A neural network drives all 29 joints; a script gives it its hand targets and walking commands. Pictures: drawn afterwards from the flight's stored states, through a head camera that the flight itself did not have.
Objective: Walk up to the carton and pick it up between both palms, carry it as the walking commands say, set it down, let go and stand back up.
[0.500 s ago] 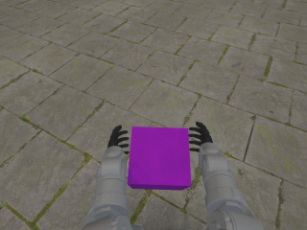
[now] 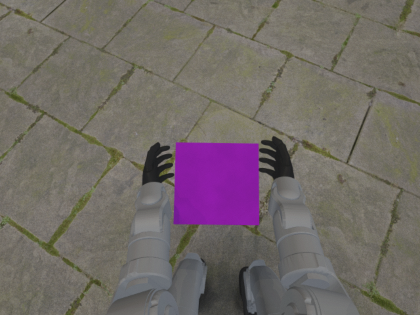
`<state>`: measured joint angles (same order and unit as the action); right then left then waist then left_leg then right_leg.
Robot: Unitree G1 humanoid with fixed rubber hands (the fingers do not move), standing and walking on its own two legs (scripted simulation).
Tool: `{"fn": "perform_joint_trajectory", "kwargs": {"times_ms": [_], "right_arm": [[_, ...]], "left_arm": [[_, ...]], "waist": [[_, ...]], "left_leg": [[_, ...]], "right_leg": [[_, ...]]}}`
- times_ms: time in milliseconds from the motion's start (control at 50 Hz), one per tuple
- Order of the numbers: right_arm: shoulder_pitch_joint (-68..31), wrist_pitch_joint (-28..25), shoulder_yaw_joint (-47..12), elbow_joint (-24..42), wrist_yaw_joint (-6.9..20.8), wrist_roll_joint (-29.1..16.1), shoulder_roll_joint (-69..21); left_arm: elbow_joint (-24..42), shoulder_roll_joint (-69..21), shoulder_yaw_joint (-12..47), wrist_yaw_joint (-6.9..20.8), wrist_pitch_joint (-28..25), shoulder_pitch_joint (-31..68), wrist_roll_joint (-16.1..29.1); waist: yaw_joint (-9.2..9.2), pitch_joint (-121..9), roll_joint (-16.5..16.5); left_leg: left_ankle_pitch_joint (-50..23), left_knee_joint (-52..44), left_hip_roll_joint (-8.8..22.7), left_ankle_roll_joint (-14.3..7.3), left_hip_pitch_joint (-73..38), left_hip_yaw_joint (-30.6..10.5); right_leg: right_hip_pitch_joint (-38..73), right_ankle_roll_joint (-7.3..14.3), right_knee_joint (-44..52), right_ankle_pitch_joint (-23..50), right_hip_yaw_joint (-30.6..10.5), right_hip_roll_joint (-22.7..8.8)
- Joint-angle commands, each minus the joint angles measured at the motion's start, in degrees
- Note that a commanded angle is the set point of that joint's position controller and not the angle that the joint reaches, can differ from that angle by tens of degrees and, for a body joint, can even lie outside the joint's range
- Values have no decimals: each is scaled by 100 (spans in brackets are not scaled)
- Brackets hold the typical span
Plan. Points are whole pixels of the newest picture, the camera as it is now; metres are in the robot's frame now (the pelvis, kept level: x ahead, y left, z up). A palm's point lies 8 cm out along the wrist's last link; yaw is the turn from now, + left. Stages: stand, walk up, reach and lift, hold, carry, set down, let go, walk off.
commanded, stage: set down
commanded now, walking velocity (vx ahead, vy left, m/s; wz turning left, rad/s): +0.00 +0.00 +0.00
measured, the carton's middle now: (215, 183) +0.38 +0.04 -0.16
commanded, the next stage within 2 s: none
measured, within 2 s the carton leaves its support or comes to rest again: neither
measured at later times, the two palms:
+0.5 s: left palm (162, 184) +0.37 +0.17 -0.15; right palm (269, 181) +0.39 -0.09 -0.14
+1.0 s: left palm (168, 185) +0.40 +0.17 -0.23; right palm (262, 181) +0.42 -0.09 -0.22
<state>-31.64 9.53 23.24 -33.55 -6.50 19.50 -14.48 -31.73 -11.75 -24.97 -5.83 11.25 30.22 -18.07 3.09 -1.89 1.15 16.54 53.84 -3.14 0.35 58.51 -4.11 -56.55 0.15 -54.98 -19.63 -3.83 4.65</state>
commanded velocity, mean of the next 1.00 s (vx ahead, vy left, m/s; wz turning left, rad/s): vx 0.00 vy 0.00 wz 0.00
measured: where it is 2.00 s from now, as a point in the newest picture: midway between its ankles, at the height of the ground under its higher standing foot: (221, 300)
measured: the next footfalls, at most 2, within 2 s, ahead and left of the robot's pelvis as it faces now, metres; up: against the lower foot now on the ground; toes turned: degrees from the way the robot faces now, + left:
none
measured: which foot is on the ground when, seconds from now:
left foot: down 0.00-1.00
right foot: down 0.00-1.00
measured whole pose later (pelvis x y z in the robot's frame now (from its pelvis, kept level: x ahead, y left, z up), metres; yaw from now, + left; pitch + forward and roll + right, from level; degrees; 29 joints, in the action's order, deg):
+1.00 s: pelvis -0.02 +0.00 -0.15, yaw -1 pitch +38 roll -1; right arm -47.7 6.5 23.3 -42.7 -13.3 11.7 -9.5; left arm -41.8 -4.5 -22.9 -10.7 9.3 46.0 -11.5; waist 2.7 -8.6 2.3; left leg 26.6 89.6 -6.5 1.7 100.9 -5.1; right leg -98.6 -1.9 -90.5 -30.0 -4.0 8.6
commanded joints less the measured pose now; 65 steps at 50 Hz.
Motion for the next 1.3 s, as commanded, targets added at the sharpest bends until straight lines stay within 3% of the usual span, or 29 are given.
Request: {"fn": "perform_joint_trajectory", "kwargs": {"times_ms": [0, 540, 1280], "right_arm": [[-2323, -83, -3101, -870, 1302, -451, -5252], [-3377, -358, -3190, -1226, 932, -939, -4842], [-5109, -129, -2630, -1738, 797, -1093, -4651]], "left_arm": [[-464, -4934, 3296, 1515, -216, 2879, 605], [-935, -4755, 3360, 1092, -376, 3756, 966], [-1028, -4149, 3040, 1068, -253, 5652, 1188]], "waist": [[71, -4018, -61], [60, -4891, -106], [163, -5697, -90]], "left_leg": [[-1141, -95, -452, -23, -2058, -5], [-420, 1656, -637, 102, -245, 157], [-140, 3503, -660, 144, 1573, 536]], "right_leg": [[982, -25, 392, 892, -150, 363], [-1338, -114, -1560, 62, 181, 613], [-3148, -175, -3425, -213, 498, 827]]}}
